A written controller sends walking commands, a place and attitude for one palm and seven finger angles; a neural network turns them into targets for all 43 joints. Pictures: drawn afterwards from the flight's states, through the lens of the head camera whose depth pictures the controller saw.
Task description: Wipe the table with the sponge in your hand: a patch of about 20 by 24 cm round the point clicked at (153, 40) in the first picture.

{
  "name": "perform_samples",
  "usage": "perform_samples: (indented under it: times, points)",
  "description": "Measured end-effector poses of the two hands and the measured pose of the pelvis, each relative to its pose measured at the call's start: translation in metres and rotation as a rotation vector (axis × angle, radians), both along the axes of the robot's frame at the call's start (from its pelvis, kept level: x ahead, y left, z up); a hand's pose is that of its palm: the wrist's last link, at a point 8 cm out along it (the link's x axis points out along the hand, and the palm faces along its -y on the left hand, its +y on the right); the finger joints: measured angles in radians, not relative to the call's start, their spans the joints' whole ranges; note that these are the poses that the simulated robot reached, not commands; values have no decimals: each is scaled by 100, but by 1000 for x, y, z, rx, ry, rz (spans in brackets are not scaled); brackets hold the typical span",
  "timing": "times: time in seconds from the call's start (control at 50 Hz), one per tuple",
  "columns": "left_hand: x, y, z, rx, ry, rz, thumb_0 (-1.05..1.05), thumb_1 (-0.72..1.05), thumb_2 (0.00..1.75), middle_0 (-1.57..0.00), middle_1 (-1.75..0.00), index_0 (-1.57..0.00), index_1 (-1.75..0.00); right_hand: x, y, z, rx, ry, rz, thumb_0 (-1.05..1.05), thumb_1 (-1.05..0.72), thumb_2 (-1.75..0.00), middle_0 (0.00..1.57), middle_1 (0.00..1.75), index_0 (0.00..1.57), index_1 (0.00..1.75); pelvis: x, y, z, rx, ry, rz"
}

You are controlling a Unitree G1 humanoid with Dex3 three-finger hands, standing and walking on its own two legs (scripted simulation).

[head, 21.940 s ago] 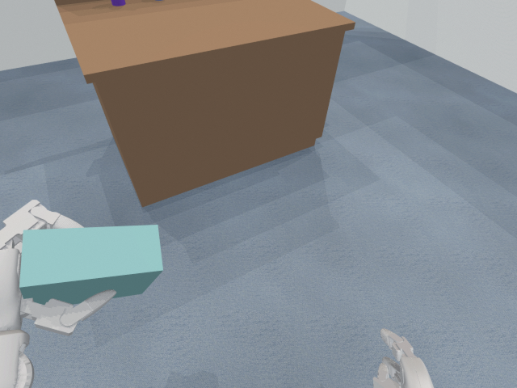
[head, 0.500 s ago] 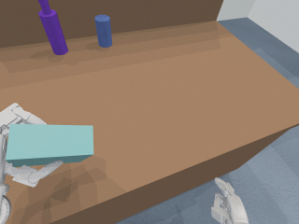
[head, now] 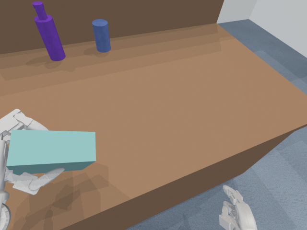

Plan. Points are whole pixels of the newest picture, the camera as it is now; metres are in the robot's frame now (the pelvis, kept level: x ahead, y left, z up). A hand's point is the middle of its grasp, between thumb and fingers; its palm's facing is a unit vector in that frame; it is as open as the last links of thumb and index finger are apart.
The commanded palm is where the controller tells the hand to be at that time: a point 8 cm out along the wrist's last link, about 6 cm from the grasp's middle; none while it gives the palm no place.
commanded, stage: shuffle to correct the standing spot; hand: left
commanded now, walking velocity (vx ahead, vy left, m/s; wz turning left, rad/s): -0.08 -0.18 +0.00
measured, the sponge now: (66, 153) +0.23 +0.20 +0.12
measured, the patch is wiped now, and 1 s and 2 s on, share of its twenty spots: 0.00 0.00 0.00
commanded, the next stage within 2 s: none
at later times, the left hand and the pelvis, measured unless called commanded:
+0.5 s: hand (64, 156) +0.22 +0.19 +0.15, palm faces +0.29 -0.86 -0.43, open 10.0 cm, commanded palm +0.15 +0.23 +0.17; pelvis -0.01 -0.05 +0.00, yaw -1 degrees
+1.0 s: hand (79, 164) +0.20 +0.16 +0.16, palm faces +0.25 -0.83 -0.50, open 10.0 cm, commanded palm +0.14 +0.20 +0.17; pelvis -0.03 -0.07 -0.01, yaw -1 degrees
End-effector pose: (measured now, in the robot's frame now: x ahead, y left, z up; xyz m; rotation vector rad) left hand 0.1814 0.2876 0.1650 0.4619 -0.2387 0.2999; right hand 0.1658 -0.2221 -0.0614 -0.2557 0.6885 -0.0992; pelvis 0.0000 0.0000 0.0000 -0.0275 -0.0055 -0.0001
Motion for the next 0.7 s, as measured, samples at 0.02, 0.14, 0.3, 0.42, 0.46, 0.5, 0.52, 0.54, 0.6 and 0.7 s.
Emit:
perform_samples:
  times: [0.02, 0.14, 0.3, 0.42, 0.46, 0.5, 0.52, 0.54, 0.6, 0.7]
  points:
    - [0, 0, 0, -3, 1, 2, 0, -48, 103, -75, -136, -74, -136, 0, 0, 0, 0, 0, 1, 1, -90, -90, 20, 30, 20, 30, 0, 0, 0, 0, 0, 0]
    - [-2, -4, 0, -14, -5, 8, 0, -48, 103, -75, -136, -74, -136, 1, 0, 1, 12, -5, 8, 1, -90, -90, 20, 30, 20, 30, -3, -6, 0, 6, -4, -4]
    - [-1, -23, 0, -16, -5, -6, 0, -48, 103, -74, -136, -74, -136, -2, -10, -1, 39, -9, 16, 1, -90, -90, 20, 30, 20, 30, -8, -22, -1, 6, 1, -9]
    - [-2, -43, 4, 9, 11, -31, 0, -48, 103, -74, -136, -74, -136, -7, -30, -6, 40, 6, 2, 1, -90, -90, 20, 30, 20, 30, -9, -38, -2, 1, 10, -12]
    - [-2, -49, 5, 16, 20, -37, 0, -48, 103, -74, -136, -74, -136, -9, -39, -8, 35, 11, -8, 1, -90, -90, 20, 30, 20, 30, -9, -43, -2, 0, 13, -13]
    - [-2, -55, 6, 21, 27, -41, 0, -48, 103, -75, -136, -74, -136, -10, -49, -9, 27, 15, -20, 1, -90, -90, 20, 30, 20, 30, -10, -49, -3, 1, 15, -16]
    - [-2, -58, 5, 21, 31, -44, 0, -48, 103, -75, -136, -74, -136, -11, -54, -10, 23, 17, -25, 1, -90, -90, 20, 30, 20, 30, -10, -51, -3, 1, 16, -17]
    - [-1, -61, 5, 21, 35, -46, 0, -48, 103, -75, -136, -74, -136, -12, -59, -10, 19, 17, -32, 1, -90, -90, 20, 30, 20, 30, -10, -54, -4, 1, 17, -17]
    - [-1, -70, 5, 24, 40, -54, 0, -48, 103, -75, -136, -74, -136, -14, -73, -10, 7, 16, -51, 1, -90, -90, 20, 30, 20, 30, -10, -61, -5, 3, 19, -19]
    - [-1, -82, 7, 29, 38, -71, 0, -48, 103, -75, -136, -74, -136, -18, -91, -11, -10, 12, -79, 1, -90, -90, 20, 30, 20, 30, -11, -70, -7, 4, 21, -19]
